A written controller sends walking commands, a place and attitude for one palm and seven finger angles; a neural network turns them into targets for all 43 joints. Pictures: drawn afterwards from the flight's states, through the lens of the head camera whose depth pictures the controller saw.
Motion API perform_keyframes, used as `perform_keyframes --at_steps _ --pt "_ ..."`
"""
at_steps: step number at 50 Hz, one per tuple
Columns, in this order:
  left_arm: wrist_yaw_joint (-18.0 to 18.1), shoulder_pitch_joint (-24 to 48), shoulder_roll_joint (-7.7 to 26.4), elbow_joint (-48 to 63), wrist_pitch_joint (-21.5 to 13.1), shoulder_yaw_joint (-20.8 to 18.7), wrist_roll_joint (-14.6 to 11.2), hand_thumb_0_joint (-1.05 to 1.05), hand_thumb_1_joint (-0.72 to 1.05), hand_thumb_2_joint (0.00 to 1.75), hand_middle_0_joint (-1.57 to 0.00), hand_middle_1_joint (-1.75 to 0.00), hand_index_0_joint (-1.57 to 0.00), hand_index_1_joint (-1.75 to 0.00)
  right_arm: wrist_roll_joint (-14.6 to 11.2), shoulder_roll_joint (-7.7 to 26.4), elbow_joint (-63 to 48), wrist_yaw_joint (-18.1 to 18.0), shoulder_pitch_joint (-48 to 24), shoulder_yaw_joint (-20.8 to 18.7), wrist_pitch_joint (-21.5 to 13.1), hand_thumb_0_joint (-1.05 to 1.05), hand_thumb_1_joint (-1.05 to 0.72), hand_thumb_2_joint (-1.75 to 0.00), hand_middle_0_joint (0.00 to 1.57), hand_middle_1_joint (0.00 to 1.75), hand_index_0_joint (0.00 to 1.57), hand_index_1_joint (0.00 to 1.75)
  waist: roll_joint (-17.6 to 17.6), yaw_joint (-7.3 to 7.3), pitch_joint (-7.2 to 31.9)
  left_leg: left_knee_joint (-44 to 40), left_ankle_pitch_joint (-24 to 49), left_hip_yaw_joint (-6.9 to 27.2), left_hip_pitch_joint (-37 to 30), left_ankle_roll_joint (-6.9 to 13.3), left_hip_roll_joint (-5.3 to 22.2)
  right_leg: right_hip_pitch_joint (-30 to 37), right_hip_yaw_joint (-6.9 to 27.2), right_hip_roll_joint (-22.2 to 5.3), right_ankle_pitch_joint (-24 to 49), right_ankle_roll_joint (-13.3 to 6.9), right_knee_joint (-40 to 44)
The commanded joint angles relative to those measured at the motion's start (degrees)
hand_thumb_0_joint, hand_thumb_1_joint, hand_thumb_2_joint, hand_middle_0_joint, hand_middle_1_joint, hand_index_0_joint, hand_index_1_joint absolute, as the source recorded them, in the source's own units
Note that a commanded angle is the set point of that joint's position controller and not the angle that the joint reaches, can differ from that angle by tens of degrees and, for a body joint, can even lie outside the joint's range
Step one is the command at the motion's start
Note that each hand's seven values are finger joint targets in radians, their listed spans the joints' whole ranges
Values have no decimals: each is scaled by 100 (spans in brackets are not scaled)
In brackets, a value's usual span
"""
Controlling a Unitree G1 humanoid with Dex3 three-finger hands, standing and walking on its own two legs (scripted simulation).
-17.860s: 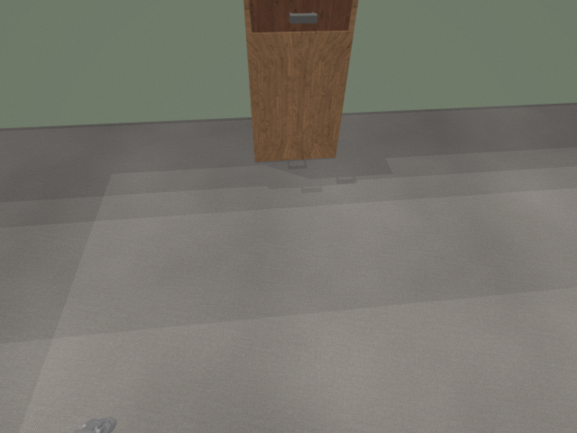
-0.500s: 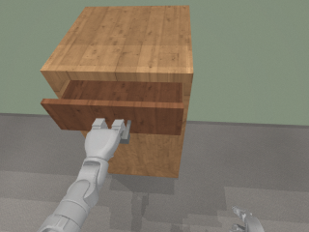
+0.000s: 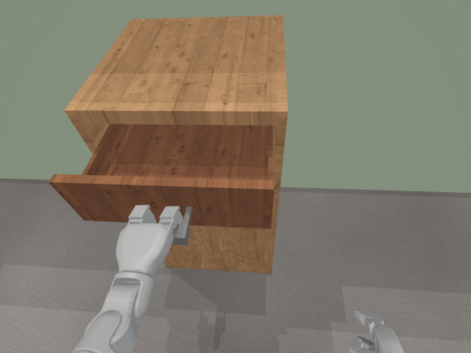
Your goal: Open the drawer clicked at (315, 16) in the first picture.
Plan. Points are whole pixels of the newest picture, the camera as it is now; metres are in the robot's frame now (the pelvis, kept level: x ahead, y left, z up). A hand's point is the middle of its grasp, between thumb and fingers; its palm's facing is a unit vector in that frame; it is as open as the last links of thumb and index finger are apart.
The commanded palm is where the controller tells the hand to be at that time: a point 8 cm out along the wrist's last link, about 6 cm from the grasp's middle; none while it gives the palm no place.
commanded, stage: pull the drawer open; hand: left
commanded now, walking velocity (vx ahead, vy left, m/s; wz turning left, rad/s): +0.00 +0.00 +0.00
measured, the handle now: (162, 222) +0.34 +0.17 +0.01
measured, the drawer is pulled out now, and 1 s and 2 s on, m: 0.16 0.26 0.30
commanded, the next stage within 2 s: open the thumb to release the handle in 1.54 s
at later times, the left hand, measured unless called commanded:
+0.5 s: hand (150, 283) +0.23 +0.17 -0.01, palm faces -0.01 -0.11 -0.99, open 6.3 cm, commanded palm +0.19 +0.18 +0.05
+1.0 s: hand (142, 316) +0.18 +0.17 -0.01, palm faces +0.00 -0.13 -0.99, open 6.4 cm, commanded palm +0.14 +0.18 +0.05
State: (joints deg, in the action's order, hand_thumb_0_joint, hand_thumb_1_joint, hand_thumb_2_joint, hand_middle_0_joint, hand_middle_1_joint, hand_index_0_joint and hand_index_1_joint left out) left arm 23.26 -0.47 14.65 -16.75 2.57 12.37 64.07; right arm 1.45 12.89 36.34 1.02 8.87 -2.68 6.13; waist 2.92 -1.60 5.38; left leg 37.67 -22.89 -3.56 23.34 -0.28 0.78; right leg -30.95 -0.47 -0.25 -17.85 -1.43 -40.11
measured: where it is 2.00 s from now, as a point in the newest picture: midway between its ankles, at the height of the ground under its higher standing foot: outside the picture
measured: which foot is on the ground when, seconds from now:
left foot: down 0.00-1.00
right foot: down 0.00-1.00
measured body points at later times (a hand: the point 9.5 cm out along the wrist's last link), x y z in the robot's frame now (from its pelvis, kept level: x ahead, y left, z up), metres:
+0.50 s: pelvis +0.00 +0.00 +0.00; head +0.02 -0.04 +0.45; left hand +0.23 +0.17 +0.04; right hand +0.19 -0.22 -0.11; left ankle -0.05 +0.12 -0.72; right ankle +0.02 -0.10 -0.72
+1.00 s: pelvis +0.00 +0.00 -0.01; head +0.03 -0.04 +0.43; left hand +0.18 +0.18 +0.04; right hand +0.20 -0.21 -0.12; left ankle -0.05 +0.12 -0.72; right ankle +0.02 -0.10 -0.72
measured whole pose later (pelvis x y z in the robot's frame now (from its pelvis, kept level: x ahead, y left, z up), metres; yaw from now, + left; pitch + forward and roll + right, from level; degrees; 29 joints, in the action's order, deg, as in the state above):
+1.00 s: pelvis +0.00 +0.00 -0.01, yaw -1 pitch +8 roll +2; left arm 26.1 -27.7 16.7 6.5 0.2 11.9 64.9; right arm 3.1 12.0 32.0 3.9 6.5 -1.0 4.7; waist 2.6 -3.7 5.7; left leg 44.7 -26.5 -4.3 26.2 -0.7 1.3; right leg -34.5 0.4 0.2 -21.2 -1.9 -47.5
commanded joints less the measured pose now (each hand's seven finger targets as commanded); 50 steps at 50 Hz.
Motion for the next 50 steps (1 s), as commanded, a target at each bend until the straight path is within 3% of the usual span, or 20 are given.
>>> perform_keyframes --at_steps 1,8,11,13,16,17,20,22,30,32,33,35,37,41,44,47,50 --pt "380 1014 573 1418 14 -501 -26 0 90 90 -40 -135 -40 -135 21 546 -851 -63 -567 -168 -313 0 -90 -90 20 30 20 30 -405 -159 1382 -374 1837 81 -113 104 -249 1422 34 85 1706 -149 399" --pt "343 484 501 1783 -14 -413 -43 0 90 90 -40 -135 -40 -135 48 513 -933 -23 -651 -151 -355 0 -90 -90 20 30 20 30 -411 -213 1430 -329 1932 92 -198 104 -246 1468 61 79 1772 -143 368" --pt "329 351 496 1823 -29 -400 -48 0 90 90 -40 -135 -40 -135 45 499 -957 -18 -707 -129 -362 0 -90 -90 20 30 20 30 -457 -204 1195 -336 1723 98 -104 106 -262 1379 68 81 1582 -141 399" --pt "343 231 650 2018 -51 -554 -21 0 90 90 -40 -135 -40 -135 66 489 -988 -22 -723 -126 -376 0 -90 -90 20 30 20 30 -398 -273 1395 -318 1802 88 -178 116 -266 1490 118 81 1672 -147 379" --pt "343 17 568 2069 -67 -490 -37 0 90 90 -40 -135 -40 -135 67 466 -1001 -11 -759 -110 -390 0 -90 -90 20 30 20 30 -533 -260 1231 -294 1756 96 -90 116 -275 1457 128 74 1712 -136 369" --pt "353 -219 716 2119 -77 -654 -33 0 90 90 -40 -135 -40 -135 70 474 -1020 -16 -778 -115 -398 0 -90 -90 20 30 20 30 -456 -326 1321 -293 1806 81 -105 99 -283 1555 186 79 1787 -142 365" --pt "376 -557 583 2323 -88 -536 -44 0 90 90 -40 -135 -40 -135 73 444 -1055 26 -812 -87 -400 0 -90 -90 20 30 20 30 -501 -312 1164 -269 1794 101 -53 96 -278 1451 163 82 1777 -145 318" --pt "400 -941 697 2544 -103 -671 -50 0 90 90 -40 -135 -40 -135 70 436 -1118 45 -856 -88 -410 0 -90 -90 20 30 20 30 -337 -392 1225 -248 1886 100 -86 77 -276 1488 186 93 1865 -164 281" --pt "552 -1328 709 2926 -115 -693 18 0 90 90 -40 -135 -40 -135 133 418 -1146 76 -899 -62 -416 0 -90 -90 20 30 20 30 -412 -327 1128 -87 1629 136 9 88 -282 1214 271 114 1624 -159 203" --pt "599 -1724 820 3039 -120 -844 -3 0 90 90 -40 -135 -40 -135 123 420 -1186 82 -919 -60 -432 0 -90 -90 20 30 20 30 -304 -394 1203 -61 1790 160 -25 61 -269 1244 252 140 1739 -182 122" --pt "605 -1824 711 3100 -120 -724 0 0 90 90 -40 -135 -40 -135 127 397 -1190 100 -912 -49 -436 0 -90 -90 20 30 20 30 -271 -392 1230 -24 1839 157 -42 64 -266 1216 247 128 1788 -177 83" --pt "612 -1904 662 3129 -110 -666 -23 0 90 90 -40 -135 -40 -135 133 405 -1196 117 -917 -50 -437 0 -90 -90 20 30 20 30 -424 -347 1091 18 1752 170 31 76 -266 1131 262 122 1762 -161 94" --pt "643 -2162 817 3223 -125 -862 -33 0 90 90 -40 -135 -40 -135 132 414 -1232 108 -967 -41 -429 0 -90 -90 20 30 20 30 -375 -413 1117 29 1692 163 75 67 -283 1170 303 137 1736 -171 85" --pt "646 -2566 626 3434 -148 -627 -46 0 90 90 -40 -135 -40 -135 137 392 -1293 198 -930 -37 -447 0 -90 -90 20 30 20 30 -313 -399 1057 122 1809 196 55 68 -247 990 261 146 1666 -179 -27" --pt "656 -2618 705 3554 -171 -700 -44 0 90 90 -40 -135 -40 -135 151 405 -1327 208 -941 -30 -426 0 -90 -90 20 30 20 30 -479 -372 1036 188 1622 203 168 78 -262 915 334 148 1538 -171 -33" --pt "676 -2866 697 3649 -194 -687 -27 0 90 90 -40 -135 -40 -135 160 417 -1391 242 -920 -24 -444 0 -90 -90 20 30 20 30 -347 -386 983 239 1642 226 149 64 -245 768 350 170 1431 -199 -66" --pt "695 -3037 716 3734 -210 -684 -47 0 90 90 -40 -135 -40 -135 171 410 -1430 262 -892 -11 -455 0 -90 -90 20 30 20 30 -436 -394 941 297 1455 234 231 81 -257 701 364 152 1246 -189 -83"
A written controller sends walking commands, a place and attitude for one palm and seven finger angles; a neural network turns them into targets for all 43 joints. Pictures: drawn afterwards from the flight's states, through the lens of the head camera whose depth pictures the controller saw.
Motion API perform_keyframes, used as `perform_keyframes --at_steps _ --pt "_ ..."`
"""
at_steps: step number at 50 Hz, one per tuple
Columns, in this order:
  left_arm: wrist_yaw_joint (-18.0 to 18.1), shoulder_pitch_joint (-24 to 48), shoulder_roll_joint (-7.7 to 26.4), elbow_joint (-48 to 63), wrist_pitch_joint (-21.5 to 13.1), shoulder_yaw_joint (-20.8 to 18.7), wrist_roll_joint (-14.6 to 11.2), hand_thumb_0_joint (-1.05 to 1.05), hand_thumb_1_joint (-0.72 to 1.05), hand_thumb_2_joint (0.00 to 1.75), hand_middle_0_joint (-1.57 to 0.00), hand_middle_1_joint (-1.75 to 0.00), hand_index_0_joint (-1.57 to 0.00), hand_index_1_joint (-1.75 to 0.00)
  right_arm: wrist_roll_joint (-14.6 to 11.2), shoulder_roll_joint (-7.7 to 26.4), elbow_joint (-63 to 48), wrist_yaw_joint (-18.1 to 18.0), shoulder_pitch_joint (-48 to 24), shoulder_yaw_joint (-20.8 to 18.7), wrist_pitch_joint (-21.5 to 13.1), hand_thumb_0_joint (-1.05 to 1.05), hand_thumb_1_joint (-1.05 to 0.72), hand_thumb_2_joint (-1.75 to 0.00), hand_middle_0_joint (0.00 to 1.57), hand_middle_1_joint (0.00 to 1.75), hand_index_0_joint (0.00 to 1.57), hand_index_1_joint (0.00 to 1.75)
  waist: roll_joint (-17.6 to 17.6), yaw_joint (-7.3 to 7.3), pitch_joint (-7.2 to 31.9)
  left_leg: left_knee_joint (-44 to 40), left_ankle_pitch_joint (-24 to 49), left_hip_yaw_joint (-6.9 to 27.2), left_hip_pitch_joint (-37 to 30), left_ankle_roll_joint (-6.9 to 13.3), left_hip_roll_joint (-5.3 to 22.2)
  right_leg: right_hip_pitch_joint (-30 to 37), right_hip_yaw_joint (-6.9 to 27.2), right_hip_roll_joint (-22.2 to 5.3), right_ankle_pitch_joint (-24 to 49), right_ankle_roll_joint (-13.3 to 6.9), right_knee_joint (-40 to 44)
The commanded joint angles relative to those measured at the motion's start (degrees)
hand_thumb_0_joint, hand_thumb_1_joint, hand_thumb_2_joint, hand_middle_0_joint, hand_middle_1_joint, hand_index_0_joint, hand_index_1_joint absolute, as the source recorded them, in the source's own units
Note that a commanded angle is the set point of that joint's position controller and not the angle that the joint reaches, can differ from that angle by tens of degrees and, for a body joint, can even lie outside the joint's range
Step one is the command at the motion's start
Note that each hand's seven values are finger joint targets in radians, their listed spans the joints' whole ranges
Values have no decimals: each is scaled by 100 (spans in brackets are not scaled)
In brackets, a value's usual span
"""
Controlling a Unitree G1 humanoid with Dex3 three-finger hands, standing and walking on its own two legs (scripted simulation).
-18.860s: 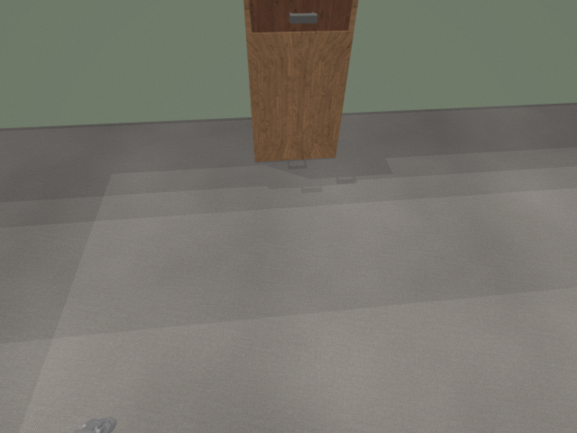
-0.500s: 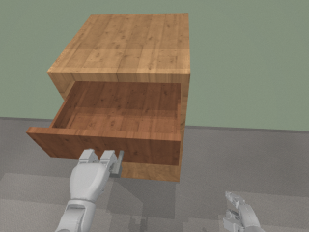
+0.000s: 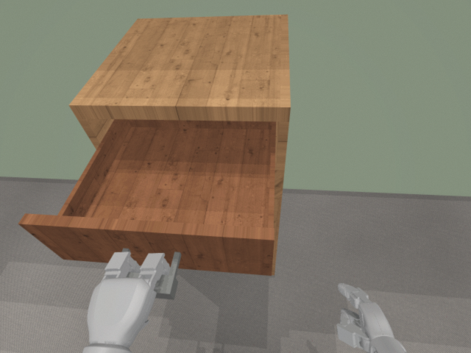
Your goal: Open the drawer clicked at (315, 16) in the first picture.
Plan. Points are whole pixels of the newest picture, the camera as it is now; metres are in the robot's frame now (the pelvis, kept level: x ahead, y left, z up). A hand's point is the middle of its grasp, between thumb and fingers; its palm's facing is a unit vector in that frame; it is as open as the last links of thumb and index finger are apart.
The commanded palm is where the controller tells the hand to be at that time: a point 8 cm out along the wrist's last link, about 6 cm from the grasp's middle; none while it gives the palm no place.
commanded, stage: pull the drawer open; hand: left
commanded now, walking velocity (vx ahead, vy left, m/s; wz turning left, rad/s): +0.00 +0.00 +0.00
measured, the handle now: (146, 270) +0.24 +0.18 +0.02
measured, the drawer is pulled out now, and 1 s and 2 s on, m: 0.26 0.30 0.30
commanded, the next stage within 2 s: open the thumb to release the handle in 0.54 s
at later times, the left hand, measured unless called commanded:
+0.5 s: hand (133, 335) +0.15 +0.18 +0.01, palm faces -0.01 -0.15 -0.99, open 6.4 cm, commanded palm +0.10 +0.18 +0.06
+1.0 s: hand (134, 331) +0.15 +0.18 +0.01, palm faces +0.03 -0.12 -0.99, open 9.3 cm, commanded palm +0.12 +0.19 +0.06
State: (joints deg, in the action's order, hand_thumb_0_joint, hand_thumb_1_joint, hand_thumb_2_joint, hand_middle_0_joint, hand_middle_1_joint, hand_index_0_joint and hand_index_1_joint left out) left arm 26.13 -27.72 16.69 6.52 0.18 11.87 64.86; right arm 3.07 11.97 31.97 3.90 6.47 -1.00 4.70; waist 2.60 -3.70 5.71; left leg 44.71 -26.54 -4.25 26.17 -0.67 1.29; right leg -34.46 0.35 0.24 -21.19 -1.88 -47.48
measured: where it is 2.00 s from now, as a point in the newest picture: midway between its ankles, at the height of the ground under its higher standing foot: outside the picture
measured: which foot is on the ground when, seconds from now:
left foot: down 0.00-1.00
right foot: down 0.00-1.00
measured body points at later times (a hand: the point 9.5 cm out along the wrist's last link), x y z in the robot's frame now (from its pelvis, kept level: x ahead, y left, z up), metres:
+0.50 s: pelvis +0.00 +0.00 -0.01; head +0.03 -0.04 +0.43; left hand +0.14 +0.18 +0.06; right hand +0.21 -0.21 -0.11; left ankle -0.04 +0.13 -0.70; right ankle +0.03 -0.10 -0.70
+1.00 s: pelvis -0.01 -0.01 -0.01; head +0.02 -0.05 +0.44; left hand +0.15 +0.18 +0.06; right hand +0.20 -0.21 -0.11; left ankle -0.04 +0.13 -0.70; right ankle +0.03 -0.10 -0.70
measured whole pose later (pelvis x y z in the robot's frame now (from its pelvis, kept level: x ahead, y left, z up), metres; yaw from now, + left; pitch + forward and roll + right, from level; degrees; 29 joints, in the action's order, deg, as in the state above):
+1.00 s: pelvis -0.01 -0.01 -0.01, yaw +1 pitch +8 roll +2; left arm 28.8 -32.0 17.8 9.4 -1.7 10.3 63.4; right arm 2.9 12.2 31.3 1.8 7.3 0.0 4.7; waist 2.8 -4.5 5.4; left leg 47.3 -26.5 -3.3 28.8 -1.3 1.2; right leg -37.0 -0.3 0.1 -21.6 -2.7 -50.3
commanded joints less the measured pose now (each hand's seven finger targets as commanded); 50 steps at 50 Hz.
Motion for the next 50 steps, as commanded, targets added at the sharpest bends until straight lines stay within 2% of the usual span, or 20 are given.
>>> perform_keyframes --at_steps 1,7,9,12,16,17,19,25,27,29,31,32,33,34,38,40,42,43,48,50 --pt "414 -301 513 1451 20 -621 -125 0 90 90 -40 -135 -40 -135 21 505 -996 -21 -640 -180 -316 0 -90 -90 20 30 20 30 -447 -167 918 -377 1795 311 -49 115 -319 993 349 97 1549 -147 656" --pt "503 -968 733 1593 -63 -939 -193 0 90 90 -40 -135 -40 -135 3 528 -1089 -28 -645 -145 -330 0 -90 -90 20 30 20 30 -391 -241 910 -300 1731 299 103 101 -321 1039 445 84 1674 -157 627" --pt "529 -1082 646 1654 -67 -836 -190 0 90 90 -40 -135 -40 -135 11 522 -1104 4 -641 -150 -324 0 -90 -90 20 30 20 30 -347 -228 805 -262 1645 288 132 107 -317 895 433 75 1490 -154 611" --pt "594 -1237 750 1811 -90 -938 -164 0 90 90 -40 -135 -40 -135 24 553 -1173 23 -608 -153 -332 0 -90 -90 20 30 20 30 -256 -237 953 -190 1728 332 93 82 -300 770 494 96 1426 -186 542" --pt "602 -1602 684 1945 -135 -863 -233 0 90 90 -40 -135 -40 -135 48 554 -1239 62 -566 -135 -344 0 -90 -90 20 30 20 30 -414 -225 878 -65 1648 320 191 107 -325 689 568 57 1461 -166 525" --pt "618 -1714 833 1943 -162 -1060 -258 0 90 90 -40 -135 -40 -135 34 564 -1269 43 -541 -132 -350 0 -90 -90 20 30 20 30 -440 -244 916 -67 1644 328 209 95 -312 737 581 60 1501 -173 532" --pt "638 -2064 736 2007 -215 -985 -269 0 90 90 -40 -135 -40 -135 47 557 -1303 65 -554 -111 -370 0 -90 -90 20 30 20 30 -358 -283 886 -33 1679 321 258 89 -309 686 570 64 1527 -173 441" --pt "628 -2023 715 2136 -243 -920 -237 0 90 90 -40 -135 -40 -135 80 571 -1385 101 -480 -124 -376 0 -90 -90 20 30 20 30 -366 -223 878 117 1624 350 282 94 -303 376 589 58 1258 -183 387" --pt "667 -2008 878 2101 -257 -1135 -232 0 90 90 -40 -135 -40 -135 75 586 -1396 71 -431 -115 -375 0 -90 -90 20 30 20 30 -389 -231 958 124 1636 369 319 85 -307 441 618 77 1367 -197 367" --pt "643 -2207 682 2132 -267 -941 -255 0 90 90 -40 -135 -40 -135 83 553 -1414 99 -424 -114 -395 0 -90 -90 20 30 20 30 -399 -234 977 172 1749 355 296 100 -297 417 576 61 1472 -186 308" --pt "647 -2163 760 2172 -268 -1009 -254 0 90 90 -40 -135 -40 -135 84 571 -1402 95 -402 -120 -389 0 -90 -90 20 30 20 30 -436 -220 1006 190 1764 356 349 97 -297 461 577 62 1593 -170 272" --pt "717 -810 1070 1989 -207 -1266 -94 0 90 90 -40 -135 -40 -135 105 642 -1221 17 -396 -139 -295 0 -90 -90 20 30 20 30 -521 62 833 210 1425 412 400 86 -321 117 610 56 1337 -166 341" --pt "784 -702 1040 2026 -217 -1352 -75 0 83 87 -40 -134 -40 -134 159 609 -1267 -33 -382 -179 -304 0 -90 -90 20 30 20 30 -506 -79 940 184 1272 391 317 102 -350 175 651 34 1077 -165 403" --pt "820 -1029 982 1715 -208 -1369 -64 0 76 84 -39 -134 -39 -134 121 552 -1249 -67 -371 -174 -335 0 -90 -90 20 30 20 30 -420 -132 916 175 1205 352 341 113 -363 265 556 50 1011 -168 407" --pt "806 -695 898 1695 -47 -1223 -195 0 48 72 -37 -130 -37 -130 64 571 -1174 -129 -405 -187 -320 0 -90 -90 20 30 20 30 -389 -78 1091 81 1247 341 219 119 -351 408 454 24 1120 -139 436" --pt "769 -570 879 1525 32 -1188 -217 0 34 66 -36 -129 -36 -129 26 566 -1132 -193 -505 -163 -290 0 -90 -90 20 30 20 30 -513 -80 846 -21 1043 310 352 144 -362 523 381 10 989 -105 568" --pt "739 -369 986 1461 61 -1250 -191 0 20 60 -35 -127 -35 -127 20 559 -1116 -250 -543 -145 -294 0 -90 -90 20 30 20 30 -560 -96 854 -90 964 301 313 153 -375 625 474 -10 873 -105 718" --pt "723 -460 1024 1449 53 -1289 -200 0 13 57 -35 -127 -35 -127 13 533 -1089 -267 -551 -130 -311 0 -90 -90 20 30 20 30 -537 -170 946 -135 952 269 278 153 -389 749 509 -27 851 -99 740" --pt "562 -557 829 1343 -1 -1041 -201 0 -22 42 -32 -123 -32 -123 -9 498 -1064 -270 -640 -93 -337 0 -90 -90 20 30 20 30 -492 -196 719 -288 963 235 219 157 -398 863 493 -28 820 -96 893" --pt "515 -457 941 1289 -39 -1157 -225 0 -36 36 -31 -122 -31 -122 -15 505 -1031 -300 -648 -94 -341 0 -90 -90 20 30 20 30 -644 -206 604 -332 811 230 270 177 -410 926 552 -53 576 -71 1052"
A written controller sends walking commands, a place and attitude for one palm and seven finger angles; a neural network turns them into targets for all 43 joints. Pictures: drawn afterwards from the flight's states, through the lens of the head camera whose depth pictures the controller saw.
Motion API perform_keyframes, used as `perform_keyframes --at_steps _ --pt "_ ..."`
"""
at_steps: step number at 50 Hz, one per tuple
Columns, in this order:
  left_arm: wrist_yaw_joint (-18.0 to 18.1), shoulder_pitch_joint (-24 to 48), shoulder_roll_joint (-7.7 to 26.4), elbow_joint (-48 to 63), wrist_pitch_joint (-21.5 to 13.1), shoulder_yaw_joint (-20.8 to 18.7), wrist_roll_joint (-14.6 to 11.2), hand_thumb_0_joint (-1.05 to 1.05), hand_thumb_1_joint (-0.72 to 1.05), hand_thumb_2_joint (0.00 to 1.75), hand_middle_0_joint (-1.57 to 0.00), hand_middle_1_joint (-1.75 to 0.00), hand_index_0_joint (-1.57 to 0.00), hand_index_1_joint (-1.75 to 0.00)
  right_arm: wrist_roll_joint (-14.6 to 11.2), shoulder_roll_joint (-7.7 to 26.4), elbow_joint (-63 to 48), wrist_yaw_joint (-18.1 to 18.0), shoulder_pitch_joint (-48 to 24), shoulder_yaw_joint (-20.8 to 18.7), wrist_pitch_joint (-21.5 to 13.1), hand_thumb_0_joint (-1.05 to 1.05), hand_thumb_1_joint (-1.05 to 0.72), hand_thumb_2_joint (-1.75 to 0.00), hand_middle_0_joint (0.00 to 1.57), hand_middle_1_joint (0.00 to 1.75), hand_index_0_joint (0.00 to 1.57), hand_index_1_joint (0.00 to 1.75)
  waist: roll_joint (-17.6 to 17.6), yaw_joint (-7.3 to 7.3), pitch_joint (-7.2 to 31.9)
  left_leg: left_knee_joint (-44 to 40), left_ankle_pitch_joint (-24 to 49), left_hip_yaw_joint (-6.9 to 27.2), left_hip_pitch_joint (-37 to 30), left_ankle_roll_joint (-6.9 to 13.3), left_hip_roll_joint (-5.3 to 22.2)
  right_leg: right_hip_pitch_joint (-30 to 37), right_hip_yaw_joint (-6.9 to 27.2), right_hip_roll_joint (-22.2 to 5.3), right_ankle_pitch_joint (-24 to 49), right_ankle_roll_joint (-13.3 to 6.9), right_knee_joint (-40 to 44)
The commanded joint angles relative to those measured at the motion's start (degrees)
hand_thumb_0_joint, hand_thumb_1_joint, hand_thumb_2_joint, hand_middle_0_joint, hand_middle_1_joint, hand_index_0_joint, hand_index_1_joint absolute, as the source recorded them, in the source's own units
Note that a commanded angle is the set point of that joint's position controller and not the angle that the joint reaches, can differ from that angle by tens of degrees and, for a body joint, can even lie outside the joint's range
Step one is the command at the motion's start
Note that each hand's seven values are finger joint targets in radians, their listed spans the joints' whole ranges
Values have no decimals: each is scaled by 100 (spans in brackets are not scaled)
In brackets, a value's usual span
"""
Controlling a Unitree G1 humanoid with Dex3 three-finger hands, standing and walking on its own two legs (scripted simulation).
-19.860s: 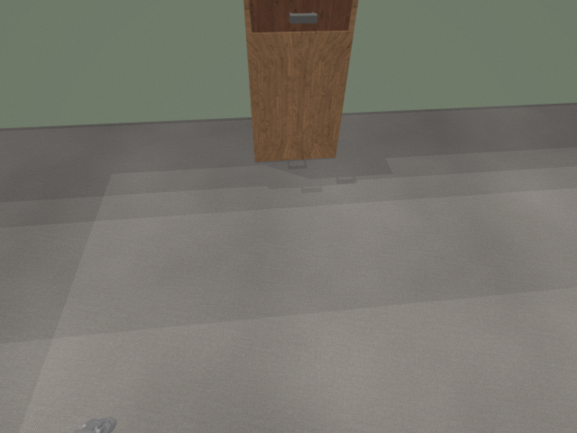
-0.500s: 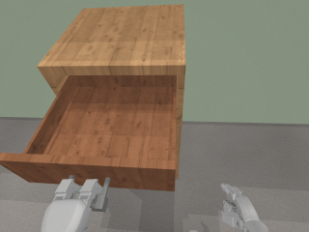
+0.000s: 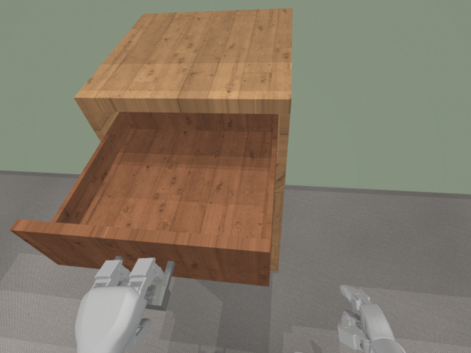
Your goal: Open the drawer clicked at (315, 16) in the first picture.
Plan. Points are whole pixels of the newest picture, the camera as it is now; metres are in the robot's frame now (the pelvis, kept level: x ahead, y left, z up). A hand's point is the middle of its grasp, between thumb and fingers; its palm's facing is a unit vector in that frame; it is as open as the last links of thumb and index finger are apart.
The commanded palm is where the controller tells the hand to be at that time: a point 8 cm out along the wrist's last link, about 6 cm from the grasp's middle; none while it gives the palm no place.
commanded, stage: open the thumb to release the handle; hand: left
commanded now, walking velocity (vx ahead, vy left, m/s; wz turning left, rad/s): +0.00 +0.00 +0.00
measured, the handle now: (138, 279) +0.22 +0.19 +0.03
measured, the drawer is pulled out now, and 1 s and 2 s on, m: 0.30 0.30 0.30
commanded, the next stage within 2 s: lift the hand off the handle in 0.14 s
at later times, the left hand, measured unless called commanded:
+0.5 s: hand (133, 316) +0.17 +0.19 +0.01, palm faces +0.06 -0.12 -0.99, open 13.8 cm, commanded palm +0.15 +0.19 +0.06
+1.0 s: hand (119, 296) +0.18 +0.19 +0.07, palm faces +0.09 -0.15 -0.98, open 13.5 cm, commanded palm +0.15 +0.18 +0.13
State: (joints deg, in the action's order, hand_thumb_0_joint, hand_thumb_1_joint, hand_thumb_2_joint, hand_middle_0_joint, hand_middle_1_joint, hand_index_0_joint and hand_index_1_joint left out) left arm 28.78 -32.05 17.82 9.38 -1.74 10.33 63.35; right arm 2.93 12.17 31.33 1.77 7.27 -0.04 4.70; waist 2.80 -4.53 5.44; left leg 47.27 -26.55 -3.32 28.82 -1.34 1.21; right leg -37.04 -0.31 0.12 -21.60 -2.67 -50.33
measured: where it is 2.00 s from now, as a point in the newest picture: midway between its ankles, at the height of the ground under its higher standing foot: outside the picture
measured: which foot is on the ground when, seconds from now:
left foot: down 0.00-1.00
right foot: down 0.00-1.00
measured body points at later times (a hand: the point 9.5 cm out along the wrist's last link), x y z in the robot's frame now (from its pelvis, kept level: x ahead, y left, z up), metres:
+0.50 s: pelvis -0.01 +0.00 +0.00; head +0.02 -0.03 +0.45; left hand +0.16 +0.19 +0.07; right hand +0.21 -0.20 -0.10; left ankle -0.03 +0.14 -0.70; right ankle +0.04 -0.09 -0.70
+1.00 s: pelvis +0.00 +0.01 +0.02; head +0.01 -0.04 +0.47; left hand +0.17 +0.20 +0.12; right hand +0.22 -0.19 -0.08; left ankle -0.03 +0.14 -0.70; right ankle +0.04 -0.09 -0.70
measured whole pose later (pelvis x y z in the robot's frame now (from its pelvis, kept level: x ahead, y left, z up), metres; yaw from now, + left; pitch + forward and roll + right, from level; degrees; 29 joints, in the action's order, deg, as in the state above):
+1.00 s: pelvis +0.00 +0.01 +0.02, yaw +0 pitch +3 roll +1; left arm 20.0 -28.2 18.3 16.2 2.4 11.7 60.8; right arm 2.0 13.4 32.1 2.6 7.0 -0.3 4.1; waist 4.5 -6.1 3.3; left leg 38.6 -22.6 -2.9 18.9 -0.7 0.8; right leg -26.4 -0.5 0.1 -17.7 -1.9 -41.0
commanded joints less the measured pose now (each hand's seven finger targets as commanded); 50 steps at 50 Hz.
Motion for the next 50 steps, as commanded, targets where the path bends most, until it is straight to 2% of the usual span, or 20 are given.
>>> perform_keyframes --at_steps 1,2,6,7,11,12,13,16,20,22,24,26,27,29,32,33,37,39,46,50 --pt "245 29 848 992 120 -1035 -38 0 -43 33 -30 -121 -30 -121 14 483 -953 -100 -745 -188 -343 0 -90 -90 20 30 20 30 -597 -130 614 -607 804 135 -5 239 -410 1177 645 -31 596 -2 1359" --pt "238 -52 863 972 97 -1061 -37 0 -50 30 -30 -120 -30 -120 11 480 -993 -95 -755 -183 -354 0 -90 -90 20 30 20 30 -569 -149 624 -637 833 147 -45 231 -397 1195 654 -30 602 -17 1391" --pt "226 12 779 976 18 -992 -15 0 -50 30 -30 -120 -30 -120 41 480 -943 -73 -731 -211 -363 0 -90 -90 20 30 20 30 -405 -149 621 -655 873 132 -140 232 -414 1151 662 -27 591 -31 1402" --pt "240 29 841 972 4 -1057 -24 0 -50 30 -30 -120 -30 -120 42 489 -962 -63 -720 -215 -373 0 -90 -90 20 30 20 30 -497 -127 694 -652 918 141 -177 224 -404 1147 692 -34 634 -35 1416" --pt "283 89 774 985 -31 -1016 7 0 -50 30 -30 -120 -30 -120 57 503 -920 -29 -729 -248 -356 0 -90 -90 20 30 20 30 -437 -122 639 -657 944 152 -138 214 -397 1052 620 -12 694 -45 1311" --pt "282 168 492 758 -11 -712 48 0 -50 30 -30 -120 -30 -120 77 500 -928 -6 -713 -252 -368 0 -90 -90 20 30 20 30 -550 -28 617 -617 951 171 -91 216 -380 957 565 -17 728 -32 1288" --pt "293 144 514 787 -30 -754 41 0 -50 30 -30 -120 -30 -120 59 512 -939 7 -692 -263 -369 0 -90 -90 20 30 20 30 -518 -60 632 -614 933 169 -75 219 -369 921 515 -7 690 -37 1244" --pt "372 385 638 831 26 -811 122 0 -50 30 -30 -120 -30 -120 77 523 -918 -1 -700 -280 -353 0 -90 -90 20 30 20 30 -514 -74 843 -579 919 186 -62 214 -377 932 526 4 684 -40 1144" --pt "386 622 563 734 154 -677 139 0 -50 30 -30 -120 -30 -120 40 524 -884 -30 -743 -267 -338 0 -90 -90 20 30 20 30 -485 -2 792 -567 902 180 -67 220 -368 882 449 9 709 -26 1131" --pt "383 705 594 756 209 -706 141 0 -50 30 -30 -120 -30 -120 24 524 -913 -53 -774 -262 -338 0 -90 -90 20 30 20 30 -434 -11 910 -596 969 208 -143 224 -345 939 386 35 790 -34 1105" --pt "337 887 529 653 273 -601 107 0 -50 30 -30 -120 -30 -120 6 514 -863 -85 -782 -250 -327 0 -90 -90 20 30 20 30 -630 28 774 -620 851 189 -78 241 -349 969 362 4 691 7 1174" --pt "280 1176 467 584 340 -479 122 0 -50 30 -30 -120 -30 -120 -2 511 -846 -116 -836 -232 -312 0 -90 -90 20 30 20 30 -538 47 650 -683 681 186 -96 245 -356 907 346 -13 347 18 1288" --pt "261 1325 549 503 364 -554 112 0 -50 30 -30 -120 -30 -120 -15 519 -850 -141 -841 -217 -324 0 -90 -90 20 30 20 30 -671 77 645 -711 666 210 -144 259 -334 895 358 -4 278 12 1358" --pt "218 1316 640 875 358 -590 84 0 -50 30 -30 -120 -30 -120 -12 487 -870 -161 -846 -231 -338 0 -90 -90 20 30 20 30 -459 -62 926 -797 771 186 -317 261 -352 1171 385 -23 347 -1 1365" --pt "86 1095 697 1071 371 -678 -37 0 -50 30 -30 -120 -30 -120 -46 462 -909 -157 -880 -203 -350 0 -90 -90 20 30 20 30 -384 -92 911 -908 1012 206 -487 244 -324 1359 386 -6 613 -23 1434" --pt "34 1075 620 1249 349 -568 -71 0 -50 30 -30 -120 -30 -120 -31 455 -898 -140 -861 -192 -349 0 -90 -90 20 30 20 30 -341 -95 909 -931 1094 192 -544 249 -327 1396 391 -18 690 -19 1437" --pt "-141 1015 530 1442 308 -434 -116 0 -50 30 -30 -120 -30 -120 -26 448 -956 -67 -922 -187 -362 0 -90 -90 20 30 20 30 -403 -68 589 -1055 1123 242 -671 252 -276 1340 391 -25 504 -31 1629" --pt "-228 1077 542 1586 307 -383 -112 0 -50 30 -30 -120 -30 -120 -34 466 -918 -32 -900 -199 -364 0 -90 -90 20 30 20 30 -295 -84 549 -1130 1144 234 -763 258 -265 1378 408 -17 465 -37 1663" --pt "-573 795 600 1903 340 -350 -208 0 -50 30 -30 -120 -30 -120 -89 482 -944 38 -917 -161 -388 0 -90 -90 20 30 20 30 -476 -175 421 -1353 1334 228 -930 264 -234 1731 415 -33 650 3 1849" --pt "-720 840 576 2269 344 -255 -233 0 -50 30 -30 -120 -30 -120 -94 513 -978 83 -938 -148 -392 0 -90 -90 20 30 20 30 -251 -204 422 -1466 1505 231 -1147 256 -192 1813 404 -32 734 -3 1919"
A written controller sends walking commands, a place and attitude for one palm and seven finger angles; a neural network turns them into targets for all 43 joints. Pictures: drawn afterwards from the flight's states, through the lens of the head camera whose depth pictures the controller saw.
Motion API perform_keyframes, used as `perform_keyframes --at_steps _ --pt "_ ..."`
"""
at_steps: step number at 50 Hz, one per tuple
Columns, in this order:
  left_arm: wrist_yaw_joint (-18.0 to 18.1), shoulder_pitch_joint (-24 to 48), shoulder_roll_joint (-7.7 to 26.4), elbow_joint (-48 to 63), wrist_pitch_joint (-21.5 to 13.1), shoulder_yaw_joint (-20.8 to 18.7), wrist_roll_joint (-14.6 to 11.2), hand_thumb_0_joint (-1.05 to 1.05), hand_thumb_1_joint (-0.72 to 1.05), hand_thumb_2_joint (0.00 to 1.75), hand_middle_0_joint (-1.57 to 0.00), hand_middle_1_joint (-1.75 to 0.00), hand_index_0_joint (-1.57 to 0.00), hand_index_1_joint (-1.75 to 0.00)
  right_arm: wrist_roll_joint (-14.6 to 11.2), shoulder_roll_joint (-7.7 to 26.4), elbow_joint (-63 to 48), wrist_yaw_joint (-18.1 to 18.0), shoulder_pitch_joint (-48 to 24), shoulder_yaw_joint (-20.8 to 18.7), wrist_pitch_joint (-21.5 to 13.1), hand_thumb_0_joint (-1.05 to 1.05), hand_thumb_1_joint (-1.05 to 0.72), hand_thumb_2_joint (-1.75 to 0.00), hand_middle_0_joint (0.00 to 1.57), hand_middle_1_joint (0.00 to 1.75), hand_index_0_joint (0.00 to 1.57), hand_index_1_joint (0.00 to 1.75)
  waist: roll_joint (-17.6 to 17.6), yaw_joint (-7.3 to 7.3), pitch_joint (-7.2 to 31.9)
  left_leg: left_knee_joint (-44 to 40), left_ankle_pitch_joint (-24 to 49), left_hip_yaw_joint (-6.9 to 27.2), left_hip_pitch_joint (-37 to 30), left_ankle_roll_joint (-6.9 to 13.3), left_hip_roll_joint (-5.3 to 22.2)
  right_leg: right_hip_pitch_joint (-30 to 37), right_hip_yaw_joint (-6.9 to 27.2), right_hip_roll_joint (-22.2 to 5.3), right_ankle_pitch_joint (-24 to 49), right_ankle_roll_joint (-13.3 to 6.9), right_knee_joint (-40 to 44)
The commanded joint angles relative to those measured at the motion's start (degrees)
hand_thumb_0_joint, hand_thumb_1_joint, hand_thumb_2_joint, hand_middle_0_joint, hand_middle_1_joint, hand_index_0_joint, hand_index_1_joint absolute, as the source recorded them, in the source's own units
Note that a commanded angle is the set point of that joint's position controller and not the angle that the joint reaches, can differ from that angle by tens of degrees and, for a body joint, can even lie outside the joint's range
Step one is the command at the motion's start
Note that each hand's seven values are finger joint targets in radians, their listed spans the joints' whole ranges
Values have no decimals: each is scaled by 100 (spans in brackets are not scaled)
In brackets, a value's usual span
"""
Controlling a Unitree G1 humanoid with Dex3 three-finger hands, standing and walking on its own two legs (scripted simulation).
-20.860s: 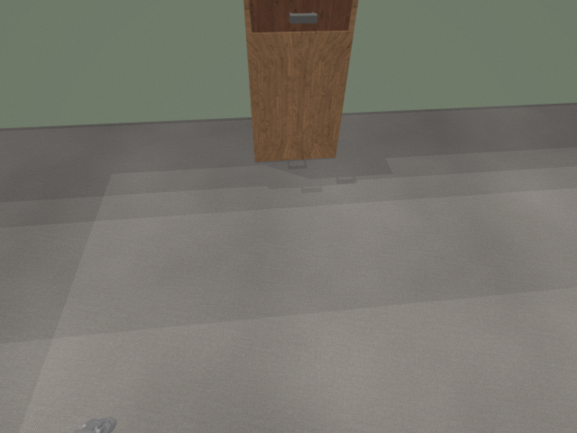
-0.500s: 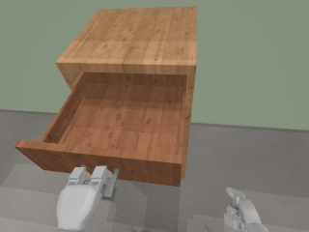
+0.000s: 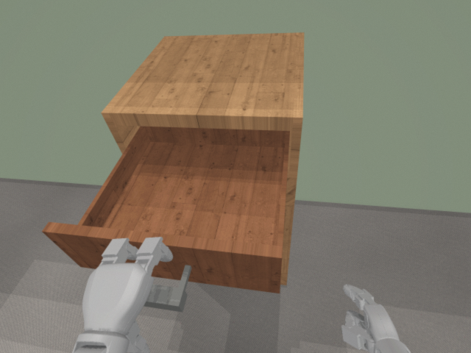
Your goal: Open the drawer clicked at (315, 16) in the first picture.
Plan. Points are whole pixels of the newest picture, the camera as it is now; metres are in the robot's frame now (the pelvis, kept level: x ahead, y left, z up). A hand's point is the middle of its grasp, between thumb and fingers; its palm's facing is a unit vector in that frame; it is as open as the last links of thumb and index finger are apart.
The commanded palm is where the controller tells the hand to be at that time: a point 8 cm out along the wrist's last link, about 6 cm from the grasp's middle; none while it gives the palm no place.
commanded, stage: lift the hand off the handle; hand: left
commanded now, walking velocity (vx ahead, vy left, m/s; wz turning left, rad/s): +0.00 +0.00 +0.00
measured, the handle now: (157, 281) +0.22 +0.18 +0.01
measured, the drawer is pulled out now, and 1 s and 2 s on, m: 0.30 0.30 0.30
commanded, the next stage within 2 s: draw the hand back to the body in 0.84 s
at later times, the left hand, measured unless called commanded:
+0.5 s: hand (118, 268) +0.19 +0.19 +0.12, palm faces +0.16 -0.17 -0.97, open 13.8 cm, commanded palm +0.14 +0.18 +0.18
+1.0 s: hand (104, 259) +0.19 +0.19 +0.16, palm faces +0.16 -0.15 -0.98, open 13.8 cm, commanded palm +0.14 +0.19 +0.21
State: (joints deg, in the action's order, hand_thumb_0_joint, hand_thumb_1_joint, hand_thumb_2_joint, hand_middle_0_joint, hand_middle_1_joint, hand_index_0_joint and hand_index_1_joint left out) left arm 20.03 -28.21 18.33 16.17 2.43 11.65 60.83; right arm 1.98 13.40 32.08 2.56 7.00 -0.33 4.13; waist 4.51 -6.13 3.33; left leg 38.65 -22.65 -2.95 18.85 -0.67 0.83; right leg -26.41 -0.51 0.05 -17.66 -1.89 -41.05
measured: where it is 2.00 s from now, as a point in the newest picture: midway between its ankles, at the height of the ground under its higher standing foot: outside the picture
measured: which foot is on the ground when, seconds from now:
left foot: down 0.00-1.00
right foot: down 0.00-1.00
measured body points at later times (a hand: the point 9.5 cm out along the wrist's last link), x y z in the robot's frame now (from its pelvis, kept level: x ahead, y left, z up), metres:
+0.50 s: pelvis +0.01 +0.01 +0.02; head +0.00 -0.04 +0.46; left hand +0.18 +0.20 +0.18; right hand +0.25 -0.17 -0.07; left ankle -0.03 +0.13 -0.72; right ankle +0.04 -0.10 -0.72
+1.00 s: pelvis +0.00 +0.01 +0.02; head -0.01 -0.05 +0.47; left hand +0.17 +0.20 +0.21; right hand +0.24 -0.18 -0.06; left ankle -0.03 +0.13 -0.72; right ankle +0.04 -0.10 -0.72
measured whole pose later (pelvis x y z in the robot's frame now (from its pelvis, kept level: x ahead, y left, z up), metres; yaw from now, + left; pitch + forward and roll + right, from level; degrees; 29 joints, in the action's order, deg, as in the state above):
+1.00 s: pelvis +0.00 +0.01 +0.02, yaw +0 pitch -3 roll +0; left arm 3.6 -25.9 26.1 35.4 9.8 6.7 52.0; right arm -1.9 15.9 29.7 4.1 4.5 3.3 9.6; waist 7.5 -7.1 0.7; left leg 26.6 -17.4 -2.7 6.2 -0.5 1.4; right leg -12.8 -0.8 0.9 -11.8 -1.3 -27.4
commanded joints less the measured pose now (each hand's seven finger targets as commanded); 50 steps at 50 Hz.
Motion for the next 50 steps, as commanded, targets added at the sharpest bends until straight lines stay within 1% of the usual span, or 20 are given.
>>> perform_keyframes --at_steps 1,9,13,15,18,19,22,23,24,25,30,32,33,34,37,40,42,45,48,50 --pt "125 544 531 1656 -68 -359 19 0 -50 30 -30 -120 -30 -120 -1 384 -1032 19 -907 -125 -331 0 -90 -90 20 30 20 30 -529 -23 615 -619 1197 210 -200 189 -147 762 423 -13 441 -78 1003" --pt "-56 523 861 2056 45 -683 -91 0 -50 30 -30 -120 -30 -120 -72 414 -1028 39 -1011 -57 -294 0 -90 -90 20 30 20 30 -552 -107 516 -878 1436 197 -425 152 -70 1119 486 -4 694 -53 1238" --pt "-242 161 734 2276 211 -544 -184 0 -50 30 -30 -120 -30 -120 -122 418 -1097 101 -1032 23 -268 0 -90 -90 20 30 20 30 -467 -159 636 -1008 1787 189 -567 159 -23 1452 390 -35 1113 -28 1235" --pt "-393 97 722 2304 319 -479 -277 0 -50 30 -30 -120 -30 -120 -164 461 -1091 120 -1119 41 -193 0 -90 -90 20 30 20 30 -447 -138 392 -1122 1798 161 -536 147 -13 1517 338 -33 1191 8 1315" --pt "-601 297 820 2628 454 -466 -313 0 -50 30 -30 -120 -30 -120 -207 492 -1166 130 -1170 102 -112 0 -90 -90 20 30 20 30 -310 -134 497 -1224 1776 131 -632 172 43 1655 302 -45 1055 27 1388" --pt "-643 354 933 2544 468 -573 -391 0 -50 30 -30 -120 -30 -120 -243 496 -1121 105 -1227 88 -73 0 -90 -90 20 30 20 30 -311 -107 273 -1295 1724 137 -615 156 57 1646 319 -8 1033 27 1469" --pt "-768 560 984 2746 532 -624 -410 0 -50 30 -30 -120 -30 -120 -266 533 -1207 104 -1408 120 -11 0 -90 -90 20 30 20 30 -296 -103 253 -1379 1672 178 -721 154 114 1691 355 18 915 28 1566" --pt "-818 699 962 2846 519 -533 -360 0 -50 30 -30 -120 -30 -120 -219 521 -1187 111 -1233 143 -5 0 -90 -90 20 30 20 30 -351 -136 438 -1398 1775 150 -739 184 94 1796 247 -37 950 40 1519" --pt "-825 766 1063 2791 504 -643 -409 0 -50 30 -30 -120 -30 -120 -257 540 -1139 90 -1311 117 20 0 -90 -90 20 30 20 30 -206 -122 268 -1454 1829 169 -753 155 115 1792 293 14 1048 23 1555" --pt "-844 636 1031 2826 499 -614 -383 0 -50 30 -30 -120 -30 -120 -237 549 -1179 104 -1213 129 14 0 -90 -90 20 30 20 30 -240 -169 444 -1445 1983 160 -807 160 116 1926 239 -5 1197 39 1505" --pt "-1032 796 1087 3007 619 -667 -497 0 -50 30 -30 -120 -30 -120 -282 564 -1206 133 -1341 147 107 0 -90 -90 20 30 20 30 -291 -156 301 -1585 2013 156 -821 156 149 2033 203 -22 1243 54 1607" --pt "-1115 913 1176 3129 733 -784 -598 0 -50 30 -30 -120 -30 -120 -363 590 -1256 143 -1614 157 151 0 -90 -90 20 30 20 30 -65 -118 239 -1649 1863 219 -810 157 194 2068 312 27 1194 33 1657" --pt "-1156 956 1253 3159 739 -861 -557 0 -50 30 -30 -120 -30 -120 -324 574 -1219 150 -1381 166 155 0 -90 -90 20 30 20 30 -225 -161 444 -1660 1990 181 -813 172 169 2205 213 -21 1255 42 1603" --pt "-1178 1007 1343 3077 747 -945 -642 0 -50 30 -30 -120 -30 -120 -359 595 -1195 122 -1508 163 184 0 -90 -90 20 30 20 30 -220 -134 260 -1691 2010 177 -801 144 165 2183 266 8 1326 42 1654" --pt "-1296 826 1343 3377 848 -992 -781 0 -50 30 -30 -120 -30 -120 -429 648 -1329 179 -1677 159 217 0 -90 -90 20 30 20 30 -69 -120 349 -1699 1966 217 -788 145 217 2272 296 9 1378 50 1659" --pt "-1412 425 1227 3099 807 -925 -865 0 -50 30 -30 -120 -30 -120 -408 639 -1297 211 -1426 168 267 0 -90 -90 20 30 20 30 -477 -119 123 -1687 2045 109 -691 139 168 2188 176 -32 1399 96 1673" --pt "-1443 537 1353 3234 850 -1064 -934 0 -50 30 -30 -120 -30 -120 -462 669 -1376 203 -1613 164 283 0 -90 -90 20 30 20 30 -324 -72 99 -1687 1704 141 -660 151 216 2100 296 -7 1078 88 1766" --pt "-1402 799 1421 3076 707 -1095 -794 0 -50 30 -30 -120 -30 -120 -382 644 -1330 147 -1383 169 254 0 -90 -90 20 30 20 30 -397 -98 121 -1661 1625 101 -696 166 148 2040 286 -64 830 87 1824" --pt "-1361 1043 1658 3170 622 -1334 -713 0 -50 30 -30 -120 -30 -120 -378 658 -1311 99 -1363 173 181 0 -90 -90 20 30 20 30 -161 -109 449 -1616 1551 128 -786 179 125 2108 385 -95 689 59 1867" --pt "-1374 963 1555 2892 532 -1293 -804 0 -50 30 -30 -120 -30 -120 -362 633 -1254 61 -1310 141 140 0 -90 -90 20 30 20 30 -335 -78 199 -1613 1555 126 -822 176 88 1976 367 -116 691 68 1959"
